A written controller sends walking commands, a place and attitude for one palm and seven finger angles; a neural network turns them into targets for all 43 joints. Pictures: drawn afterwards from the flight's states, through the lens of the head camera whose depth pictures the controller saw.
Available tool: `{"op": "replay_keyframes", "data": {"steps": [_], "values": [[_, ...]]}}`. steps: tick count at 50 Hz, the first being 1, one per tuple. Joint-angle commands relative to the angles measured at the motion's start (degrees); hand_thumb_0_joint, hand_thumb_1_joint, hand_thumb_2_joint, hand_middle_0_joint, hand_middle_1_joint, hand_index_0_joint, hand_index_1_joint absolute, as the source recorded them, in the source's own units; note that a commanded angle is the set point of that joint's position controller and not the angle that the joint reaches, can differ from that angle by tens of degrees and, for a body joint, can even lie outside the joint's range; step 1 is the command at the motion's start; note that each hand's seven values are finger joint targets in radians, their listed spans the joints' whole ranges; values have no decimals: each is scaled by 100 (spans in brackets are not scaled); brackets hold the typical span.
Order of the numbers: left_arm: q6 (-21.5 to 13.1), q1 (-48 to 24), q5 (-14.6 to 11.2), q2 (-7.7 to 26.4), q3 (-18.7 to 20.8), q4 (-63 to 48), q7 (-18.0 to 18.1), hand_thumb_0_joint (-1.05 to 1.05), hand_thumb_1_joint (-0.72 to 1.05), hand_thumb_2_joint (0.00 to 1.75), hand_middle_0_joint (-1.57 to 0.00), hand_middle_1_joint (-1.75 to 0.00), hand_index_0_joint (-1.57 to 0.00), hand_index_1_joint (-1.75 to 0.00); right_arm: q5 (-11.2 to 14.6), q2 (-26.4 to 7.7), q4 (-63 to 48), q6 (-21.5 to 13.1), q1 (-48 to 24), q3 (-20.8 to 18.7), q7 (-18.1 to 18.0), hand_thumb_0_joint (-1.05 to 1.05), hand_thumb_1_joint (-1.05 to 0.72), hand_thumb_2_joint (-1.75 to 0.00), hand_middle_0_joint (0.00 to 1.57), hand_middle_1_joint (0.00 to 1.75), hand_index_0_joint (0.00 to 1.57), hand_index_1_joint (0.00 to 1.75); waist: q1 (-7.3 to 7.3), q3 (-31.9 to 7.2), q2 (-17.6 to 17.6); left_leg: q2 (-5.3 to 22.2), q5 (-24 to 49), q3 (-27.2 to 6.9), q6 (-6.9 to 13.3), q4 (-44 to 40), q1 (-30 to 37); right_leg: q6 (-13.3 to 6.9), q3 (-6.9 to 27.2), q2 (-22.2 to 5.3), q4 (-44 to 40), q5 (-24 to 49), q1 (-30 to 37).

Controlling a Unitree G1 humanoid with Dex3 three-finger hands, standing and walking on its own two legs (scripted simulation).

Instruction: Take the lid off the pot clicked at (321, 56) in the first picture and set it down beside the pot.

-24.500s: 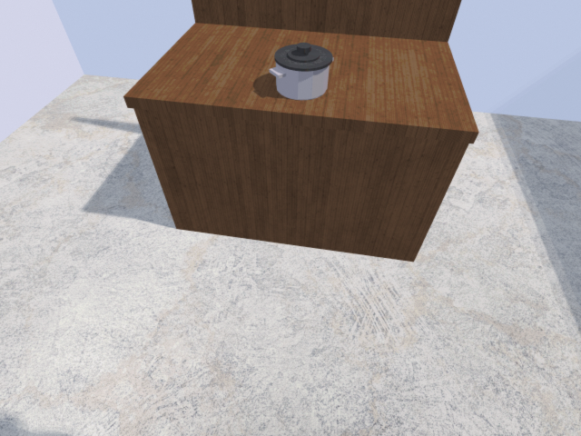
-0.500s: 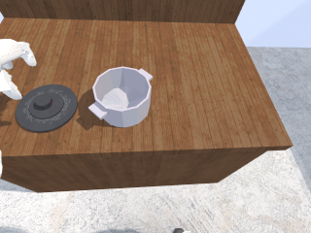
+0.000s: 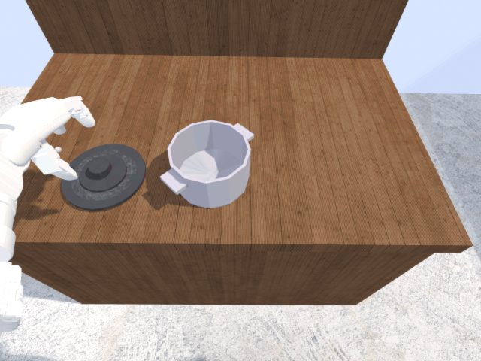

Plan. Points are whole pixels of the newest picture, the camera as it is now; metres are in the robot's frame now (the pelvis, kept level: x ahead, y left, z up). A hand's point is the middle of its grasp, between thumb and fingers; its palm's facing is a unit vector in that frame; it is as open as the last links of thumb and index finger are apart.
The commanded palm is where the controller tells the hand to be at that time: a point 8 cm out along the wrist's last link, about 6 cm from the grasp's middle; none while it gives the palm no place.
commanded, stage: draw the hand back to the body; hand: left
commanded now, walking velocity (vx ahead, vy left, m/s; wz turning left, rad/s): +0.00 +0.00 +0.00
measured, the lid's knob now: (100, 167) +0.50 +0.32 -0.04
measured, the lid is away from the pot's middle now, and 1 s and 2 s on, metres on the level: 0.24 0.24 0.24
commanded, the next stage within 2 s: step back with the hand held close in 1.74 s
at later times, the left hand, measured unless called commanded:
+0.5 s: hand (69, 148) +0.38 +0.25 +0.15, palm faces +0.42 -0.86 -0.30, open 9.8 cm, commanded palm +0.33 +0.28 +0.17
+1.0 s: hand (62, 210) +0.28 +0.22 +0.16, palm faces +0.45 -0.84 -0.29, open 7.7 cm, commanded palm +0.23 +0.25 +0.17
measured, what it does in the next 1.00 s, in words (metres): shifts its weight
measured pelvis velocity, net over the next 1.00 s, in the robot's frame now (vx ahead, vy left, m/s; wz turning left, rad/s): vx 0.00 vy -0.05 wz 0.00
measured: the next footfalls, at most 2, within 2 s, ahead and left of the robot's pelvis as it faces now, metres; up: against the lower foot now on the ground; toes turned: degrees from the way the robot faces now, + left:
none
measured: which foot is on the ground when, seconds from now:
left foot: down 0.00-1.00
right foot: down 0.00-1.00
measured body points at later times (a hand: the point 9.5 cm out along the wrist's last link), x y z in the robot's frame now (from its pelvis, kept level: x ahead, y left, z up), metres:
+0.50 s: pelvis +0.02 -0.03 +0.01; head +0.05 -0.03 +0.46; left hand +0.36 +0.30 +0.17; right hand +0.13 -0.29 -0.10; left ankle -0.06 +0.06 -0.73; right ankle +0.00 -0.18 -0.73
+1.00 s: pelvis +0.00 -0.05 +0.01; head +0.00 -0.07 +0.46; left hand +0.25 +0.27 +0.17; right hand +0.18 -0.28 -0.08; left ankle -0.06 +0.06 -0.73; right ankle +0.00 -0.18 -0.73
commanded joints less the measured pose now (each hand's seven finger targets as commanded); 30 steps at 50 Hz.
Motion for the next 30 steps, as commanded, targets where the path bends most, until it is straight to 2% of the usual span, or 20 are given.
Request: {"op": "replay_keyframes", "data": {"steps": [1, 2, 3, 4, 5, 8, 9, 10, 14, 15, 17, 18, 19, 21, 24, 25, 26, 27, 29, 30], "values": [[-25, -1666, -3729, -56, 834, -1440, 1486, 0, 9, 43, -28, -98, -28, -98, -9, -731, -616, -522, 497, -152, -292, 0, -90, -90, 20, 30, 20, 30, -125, -1392, -285, 757, 2800, -382, -430, -509, 2015, -474, -270, 173, -83, 895, 662], [-29, -1897, -3964, 297, 1154, -1719, 1724, 0, 9, 43, -28, -98, -28, -98, -46, -811, -539, -635, 442, -125, -330, 0, -90, -90, 20, 30, 20, 30, -54, -1550, -199, 729, 2901, -309, -434, -520, 1967, -481, -227, 151, -101, 1098, 916], [-38, -2137, -4085, 571, 1460, -2010, 1921, 0, 9, 43, -28, -98, -28, -98, -73, -834, -476, -756, 438, -128, -346, 0, -90, -90, 20, 30, 20, 30, -17, -1730, 98, 722, 3234, -286, -500, -509, 2047, -486, -219, 143, -85, 1313, 1085], [-50, -2226, -4140, 634, 1608, -2200, 2072, 0, 9, 43, -28, -98, -28, -98, -115, -825, -436, -875, 426, -118, -350, 0, -90, -90, 20, 30, 20, 30, 17, -1824, 338, 729, 3530, -290, -568, -504, 2127, -487, -240, 141, -71, 1440, 1191], [-37, -2076, -4179, 762, 1796, -2175, 2194, 0, 11, 44, -28, -96, -28, -96, -163, -858, -334, -959, 385, -103, -351, 0, -90, -90, 20, 30, 20, 30, 45, -1673, 466, 739, 3610, -276, -607, -512, 2057, -478, -235, 133, -80, 1459, 1195], [-17, -1344, -4349, 271, 1768, -2597, 2375, 0, 17, 48, -28, -91, -28, -91, -203, -748, -361, -1240, 277, -93, -291, 0, -90, -90, 20, 30, 20, 30, 165, -1594, 940, 738, 4075, -232, -666, -502, 2052, -471, -280, 114, -50, 1799, 1483], [1, -1098, -4410, 55, 1666, -2717, 2399, 0, 19, 49, -27, -90, -27, -90, -214, -725, -366, -1314, 216, -85, -266, 0, -90, -90, 20, 30, 20, 30, 175, -1535, 918, 736, 4150, -229, -675, -514, 2024, -467, -300, 118, -41, 1853, 1540], [13, -868, -4472, 69, 1757, -2817, 2433, 0, 21, 50, -27, -88, -27, -88, -221, -762, -344, -1369, 172, -100, -255, 0, -90, -90, 20, 30, 20, 30, 186, -1398, 653, 761, 4147, -223, -639, -519, 1927, -453, -324, 118, -37, 1908, 1615], [30, -366, -4562, 81, 1955, -3598, 2514, 0, 29, 55, -26, -81, -26, -81, -248, -735, -377, -1570, 41, -114, -215, 0, -90, -90, 20, 30, 20, 30, 251, -1533, 574, 727, 4212, -155, -561, -551, 1893, -430, -313, 99, -22, 2293, 1935], [75, 60, -4599, 54, 2027, -3449, 2523, 0, 31, 56, -26, -79, -26, -79, -250, -768, -338, -1586, 13, -131, -220, 0, -90, -90, 20, 30, 20, 30, 247, -1339, 467, 739, 4200, -130, -533, -530, 1814, -414, -317, 93, -7, 2327, 1937], [127, 250, -4643, -151, 1919, -3522, 2507, 0, 35, 58, -26, -76, -26, -76, -239, -768, -331, -1590, 0, -143, -223, 0, -90, -90, 20, 30, 20, 30, 243, -1264, 231, 715, 4032, -98, -499, -590, 1694, -403, -331, 109, -33, 2356, 1968], [103, 154, -4650, -201, 1853, -3896, 2499, 0, 37, 60, -25, -74, -25, -74, -232, -749, -358, -1632, -58, -140, -223, 0, -90, -90, 20, 30, 20, 30, 238, -1340, 502, 698, 4182, -91, -504, -576, 1823, -405, -315, 103, -40, 2426, 1959], [96, 239, -4644, -172, 1916, -4137, 2516, 0, 39, 61, -25, -73, -25, -73, -246, -739, -356, -1672, -60, -157, -212, 0, -90, -90, 20, 30, 20, 30, 245, -1474, 444, 699, 4313, -99, -480, -531, 1980, -397, -323, 113, -57, 2488, 1987], [103, 564, -4657, -100, 2072, -4489, 2545, 0, 44, 63, -25, -69, -25, -69, -261, -711, -374, -1746, -129, -150, -203, 0, -90, -90, 20, 30, 20, 30, 287, -1589, 607, 678, 4607, -115, -504, -545, 2135, -387, -309, 133, -77, 2542, 2072], [246, 1241, -4732, -472, 1932, -4139, 2538, 0, 50, 67, -24, -64, -24, -64, -234, -736, -307, -1702, -192, -172, -218, 0, -90, -90, 20, 30, 20, 30, 271, -1152, -14, 642, 3918, 8, -382, -598, 1801, -366, -325, 116, -136, 2580, 2073], [221, 1145, -4739, -357, 1986, -4345, 2540, 0, 52, 68, -24, -62, -24, -62, -221, -750, -293, -1700, -253, -171, -226, 0, -90, -90, 20, 30, 20, 30, 261, -1088, 103, 629, 3743, 5, -387, -632, 1786, -378, -310, 92, -131, 2553, 2112], [196, 1010, -4740, -390, 1943, -4664, 2537, 0, 54, 69, -24, -61, -24, -61, -219, -710, -372, -1716, -345, -152, -234, 0, -90, -90, 20, 30, 20, 30, 279, -1279, 207, 576, 3676, 14, -381, -706, 1853, -362, -305, 121, -146, 2482, 2178], [209, 1209, -4759, -480, 1921, -4680, 2543, 0, 56, 70, -24, -59, -24, -59, -212, -682, -372, -1739, -399, -146, -242, 0, -90, -90, 20, 30, 20, 30, 303, -1174, 303, 580, 3628, 11, -362, -681, 1872, -368, -315, 107, -146, 2454, 2152], [238, 1474, -4779, -306, 2143, -4813, 2582, 0, 60, 72, -23, -56, -23, -56, -223, -685, -369, -1762, -464, -139, -247, 0, -90, -90, 20, 30, 20, 30, 354, -1273, 112, 552, 3503, 27, -324, -691, 1883, -362, -300, 104, -161, 2539, 2275], [234, 1503, -4784, -196, 2233, -4836, 2592, 0, 62, 74, -23, -54, -23, -54, -229, -694, -343, -1755, -502, -130, -257, 0, -90, -90, 20, 30, 20, 30, 350, -1136, 52, 547, 3316, 25, -332, -729, 1816, -367, -291, 98, -165, 2480, 2289]]}}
